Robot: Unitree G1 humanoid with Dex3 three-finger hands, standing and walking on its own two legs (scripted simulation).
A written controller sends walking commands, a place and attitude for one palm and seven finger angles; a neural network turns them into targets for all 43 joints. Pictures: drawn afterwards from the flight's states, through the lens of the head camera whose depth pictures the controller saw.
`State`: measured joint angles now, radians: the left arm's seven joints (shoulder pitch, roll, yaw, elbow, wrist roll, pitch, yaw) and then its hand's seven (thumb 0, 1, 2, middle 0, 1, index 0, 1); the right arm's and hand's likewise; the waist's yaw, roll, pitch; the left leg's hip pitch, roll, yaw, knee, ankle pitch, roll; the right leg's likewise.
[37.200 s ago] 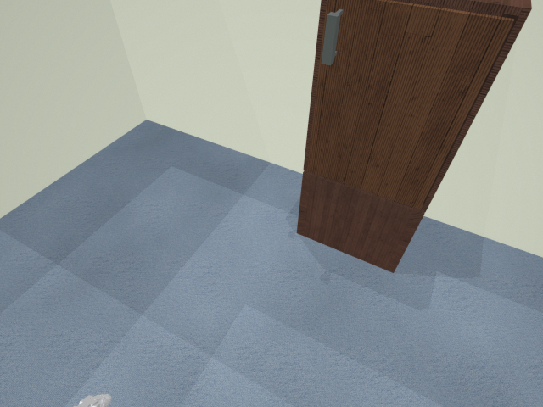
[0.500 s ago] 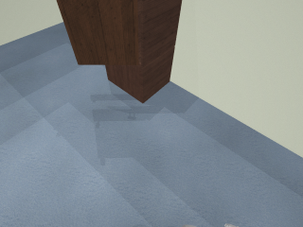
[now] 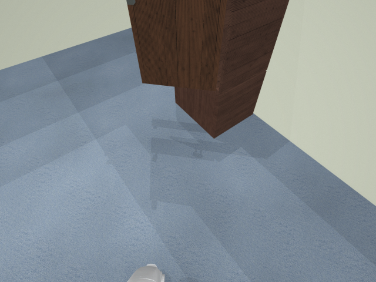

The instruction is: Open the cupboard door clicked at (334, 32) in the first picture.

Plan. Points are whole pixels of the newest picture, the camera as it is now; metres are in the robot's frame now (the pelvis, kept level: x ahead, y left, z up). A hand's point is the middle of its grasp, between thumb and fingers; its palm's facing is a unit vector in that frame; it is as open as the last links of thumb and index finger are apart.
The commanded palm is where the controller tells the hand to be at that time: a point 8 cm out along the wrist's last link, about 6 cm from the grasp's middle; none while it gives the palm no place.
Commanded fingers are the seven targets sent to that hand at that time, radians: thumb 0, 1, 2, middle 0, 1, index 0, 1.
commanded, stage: take the last steps up to it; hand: left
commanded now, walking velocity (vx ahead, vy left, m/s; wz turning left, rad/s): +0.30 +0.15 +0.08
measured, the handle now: out of the picture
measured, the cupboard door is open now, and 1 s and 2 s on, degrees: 43 43 43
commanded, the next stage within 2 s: come to a stop and stand still in 1.12 s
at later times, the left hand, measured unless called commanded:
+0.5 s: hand (115, 210) +0.30 +0.24 -0.15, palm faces +0.00 -0.98 -0.22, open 7.4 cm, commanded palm none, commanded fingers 0.00 0.90 0.90 -0.20 -0.30 -0.20 -0.30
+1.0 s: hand (110, 213) +0.30 +0.26 -0.18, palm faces +0.14 -0.98 -0.15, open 7.3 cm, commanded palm none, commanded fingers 0.00 0.90 0.90 -0.20 -0.30 -0.20 -0.30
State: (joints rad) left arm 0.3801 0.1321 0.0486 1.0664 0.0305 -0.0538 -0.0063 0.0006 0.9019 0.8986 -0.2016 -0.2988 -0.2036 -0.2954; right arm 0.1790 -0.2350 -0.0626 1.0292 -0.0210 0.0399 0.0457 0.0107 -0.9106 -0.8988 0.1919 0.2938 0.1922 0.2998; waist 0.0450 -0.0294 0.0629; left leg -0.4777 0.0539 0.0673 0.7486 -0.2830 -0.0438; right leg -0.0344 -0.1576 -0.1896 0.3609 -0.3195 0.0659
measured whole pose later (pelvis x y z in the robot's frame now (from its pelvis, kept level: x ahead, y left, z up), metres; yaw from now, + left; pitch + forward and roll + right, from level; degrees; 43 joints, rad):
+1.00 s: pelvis +0.38 +0.10 -0.01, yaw +0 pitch +1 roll +0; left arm 0.42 0.14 0.05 1.15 0.02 -0.05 -0.01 0.00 0.91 0.90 -0.20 -0.30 -0.20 -0.29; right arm 0.13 -0.19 -0.04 1.02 -0.02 -0.03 0.04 0.01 -0.91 -0.90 0.19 0.29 0.19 0.30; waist 0.07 -0.03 0.04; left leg -0.40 0.04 0.10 0.53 -0.19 -0.02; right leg -0.01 -0.10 -0.13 0.40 -0.38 0.06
